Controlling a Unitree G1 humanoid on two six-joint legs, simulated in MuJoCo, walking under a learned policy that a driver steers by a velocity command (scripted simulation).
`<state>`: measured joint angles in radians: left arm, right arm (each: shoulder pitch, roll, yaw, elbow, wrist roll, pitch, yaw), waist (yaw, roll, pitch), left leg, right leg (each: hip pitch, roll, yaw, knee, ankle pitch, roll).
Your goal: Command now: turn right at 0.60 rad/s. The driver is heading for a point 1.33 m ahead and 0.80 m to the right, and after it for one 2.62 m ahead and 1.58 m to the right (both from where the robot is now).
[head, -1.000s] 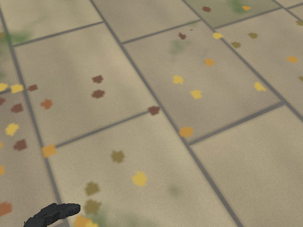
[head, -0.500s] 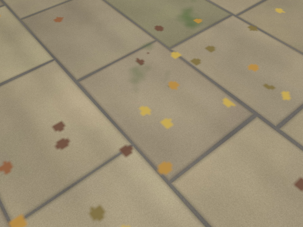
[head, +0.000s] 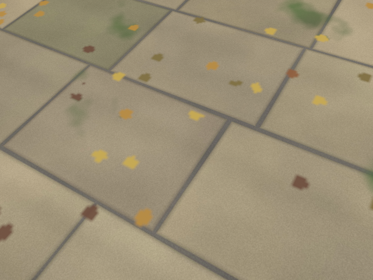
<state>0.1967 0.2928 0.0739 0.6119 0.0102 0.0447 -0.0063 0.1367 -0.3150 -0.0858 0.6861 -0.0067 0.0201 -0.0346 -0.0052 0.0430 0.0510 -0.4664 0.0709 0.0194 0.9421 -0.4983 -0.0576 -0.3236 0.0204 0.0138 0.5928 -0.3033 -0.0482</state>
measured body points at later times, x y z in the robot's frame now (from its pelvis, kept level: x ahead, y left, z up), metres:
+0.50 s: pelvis +0.00 +0.02 +0.01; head +0.03 +0.03 +0.45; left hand +0.24 +0.25 -0.09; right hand +0.09 -0.29 -0.08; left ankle +0.04 +0.13 -0.73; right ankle -0.02 -0.10 -0.70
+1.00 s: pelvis -0.02 +0.00 +0.00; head +0.00 -0.01 +0.45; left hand +0.20 +0.21 -0.10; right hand +0.03 -0.30 -0.10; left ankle +0.04 +0.13 -0.73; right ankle -0.06 -0.12 -0.73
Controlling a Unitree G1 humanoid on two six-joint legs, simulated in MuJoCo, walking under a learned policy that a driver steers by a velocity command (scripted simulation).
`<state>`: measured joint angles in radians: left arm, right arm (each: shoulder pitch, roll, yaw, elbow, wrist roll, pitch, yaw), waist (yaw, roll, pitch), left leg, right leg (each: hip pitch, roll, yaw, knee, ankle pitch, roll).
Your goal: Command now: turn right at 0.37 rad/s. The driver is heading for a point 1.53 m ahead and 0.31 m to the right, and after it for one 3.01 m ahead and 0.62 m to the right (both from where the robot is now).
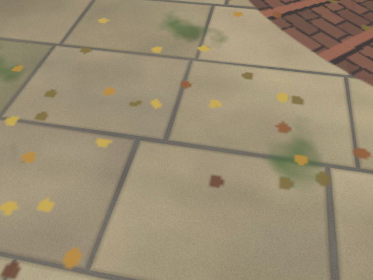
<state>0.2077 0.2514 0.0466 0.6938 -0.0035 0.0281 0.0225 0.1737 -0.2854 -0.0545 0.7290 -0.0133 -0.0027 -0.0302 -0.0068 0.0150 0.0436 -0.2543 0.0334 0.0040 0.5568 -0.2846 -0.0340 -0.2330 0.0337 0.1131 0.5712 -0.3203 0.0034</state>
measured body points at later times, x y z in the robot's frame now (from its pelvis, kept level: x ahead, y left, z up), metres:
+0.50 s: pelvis -0.03 -0.03 +0.00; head +0.00 -0.07 +0.45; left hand +0.19 +0.20 -0.07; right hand +0.05 -0.34 -0.12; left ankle -0.01 +0.13 -0.66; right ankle -0.04 -0.12 -0.73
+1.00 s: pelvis +0.03 -0.03 +0.01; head +0.04 -0.01 +0.46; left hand +0.27 +0.16 -0.09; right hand -0.04 -0.30 -0.10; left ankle +0.01 +0.10 -0.73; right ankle -0.01 -0.16 -0.67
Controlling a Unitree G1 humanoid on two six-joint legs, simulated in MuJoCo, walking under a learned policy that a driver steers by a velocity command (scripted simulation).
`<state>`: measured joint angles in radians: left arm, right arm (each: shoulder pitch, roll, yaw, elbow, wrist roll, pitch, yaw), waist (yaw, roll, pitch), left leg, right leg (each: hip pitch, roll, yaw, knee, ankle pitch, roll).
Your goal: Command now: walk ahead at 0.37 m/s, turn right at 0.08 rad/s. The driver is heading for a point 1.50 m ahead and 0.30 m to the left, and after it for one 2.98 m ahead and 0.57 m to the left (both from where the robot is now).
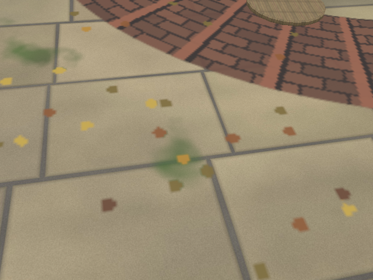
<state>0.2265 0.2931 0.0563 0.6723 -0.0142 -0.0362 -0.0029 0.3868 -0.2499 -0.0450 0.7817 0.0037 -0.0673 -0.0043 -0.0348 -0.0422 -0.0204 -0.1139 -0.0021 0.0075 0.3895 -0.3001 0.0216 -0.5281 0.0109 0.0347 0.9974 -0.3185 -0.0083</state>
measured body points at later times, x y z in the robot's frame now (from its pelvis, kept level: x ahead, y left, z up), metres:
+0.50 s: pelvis +0.24 -0.07 +0.00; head +0.26 -0.08 +0.45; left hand +0.30 +0.20 -0.11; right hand +0.37 -0.35 -0.11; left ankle +0.26 +0.10 -0.65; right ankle +0.23 -0.16 -0.74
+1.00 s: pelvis +0.51 +0.01 -0.01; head +0.55 +0.03 +0.44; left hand +0.57 +0.32 -0.10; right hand +0.71 -0.22 -0.10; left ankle +0.53 +0.08 -0.74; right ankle +0.55 -0.16 -0.66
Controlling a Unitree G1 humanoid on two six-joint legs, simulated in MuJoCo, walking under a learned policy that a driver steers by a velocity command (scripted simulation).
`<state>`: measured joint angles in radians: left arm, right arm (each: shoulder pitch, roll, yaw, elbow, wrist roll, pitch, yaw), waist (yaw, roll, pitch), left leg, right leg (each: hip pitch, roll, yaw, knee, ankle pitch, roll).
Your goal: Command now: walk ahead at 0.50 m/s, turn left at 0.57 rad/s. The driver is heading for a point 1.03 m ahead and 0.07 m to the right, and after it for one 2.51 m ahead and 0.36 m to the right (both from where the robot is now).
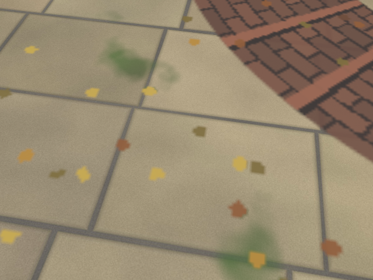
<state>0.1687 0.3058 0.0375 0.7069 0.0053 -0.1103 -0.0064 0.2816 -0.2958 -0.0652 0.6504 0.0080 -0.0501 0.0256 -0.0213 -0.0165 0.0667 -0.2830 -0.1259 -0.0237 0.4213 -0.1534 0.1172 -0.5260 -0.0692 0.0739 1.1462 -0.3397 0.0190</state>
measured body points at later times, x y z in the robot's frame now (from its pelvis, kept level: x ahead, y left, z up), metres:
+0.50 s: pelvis +0.27 -0.07 +0.00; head +0.31 -0.07 +0.45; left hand +0.34 +0.21 -0.10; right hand +0.44 -0.32 -0.11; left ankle +0.25 +0.07 -0.67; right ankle +0.31 -0.15 -0.74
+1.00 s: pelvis +0.37 -0.02 -0.01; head +0.38 -0.01 +0.44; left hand +0.42 +0.25 -0.14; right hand +0.58 -0.24 -0.10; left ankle +0.40 +0.09 -0.74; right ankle +0.31 -0.15 -0.74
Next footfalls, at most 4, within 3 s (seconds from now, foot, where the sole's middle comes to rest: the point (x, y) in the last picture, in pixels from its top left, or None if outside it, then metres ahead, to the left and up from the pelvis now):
0.30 right None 0.35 -0.15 -0.78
0.72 left None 0.44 0.09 -0.78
2.44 right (214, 189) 0.80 -0.11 -0.78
2.96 left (185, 126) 1.12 0.01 -0.78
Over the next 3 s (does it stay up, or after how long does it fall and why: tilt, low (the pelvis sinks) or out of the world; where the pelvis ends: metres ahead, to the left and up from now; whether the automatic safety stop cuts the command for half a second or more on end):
stays up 0.96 -0.05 -0.01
